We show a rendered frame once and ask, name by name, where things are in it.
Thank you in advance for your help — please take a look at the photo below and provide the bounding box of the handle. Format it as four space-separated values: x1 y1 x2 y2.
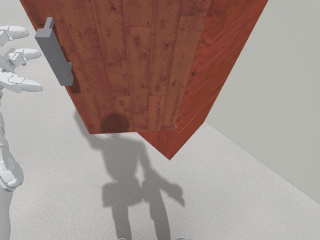
35 17 74 86

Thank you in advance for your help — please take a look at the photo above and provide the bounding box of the robot left hand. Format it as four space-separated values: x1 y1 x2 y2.
0 25 43 94

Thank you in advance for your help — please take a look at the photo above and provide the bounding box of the cupboard door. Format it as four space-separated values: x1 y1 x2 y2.
19 0 212 135

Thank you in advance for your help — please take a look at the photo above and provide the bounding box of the left robot upper arm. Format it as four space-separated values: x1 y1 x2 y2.
0 147 24 240

